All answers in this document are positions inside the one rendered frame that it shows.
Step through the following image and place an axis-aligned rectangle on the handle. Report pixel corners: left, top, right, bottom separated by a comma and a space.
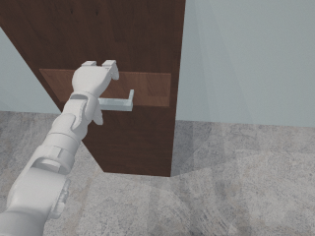
98, 89, 134, 111

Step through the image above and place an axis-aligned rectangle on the cabinet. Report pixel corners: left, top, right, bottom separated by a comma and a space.
0, 0, 186, 177

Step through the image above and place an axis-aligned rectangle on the left robot forearm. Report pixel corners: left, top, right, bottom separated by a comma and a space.
6, 90, 98, 209

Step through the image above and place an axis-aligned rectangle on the robot left hand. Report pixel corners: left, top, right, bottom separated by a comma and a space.
72, 60, 119, 125

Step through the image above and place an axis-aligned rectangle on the robot left upper arm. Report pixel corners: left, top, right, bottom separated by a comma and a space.
0, 167, 71, 236

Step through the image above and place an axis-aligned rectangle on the drawer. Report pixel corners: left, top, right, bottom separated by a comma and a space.
39, 68, 171, 107

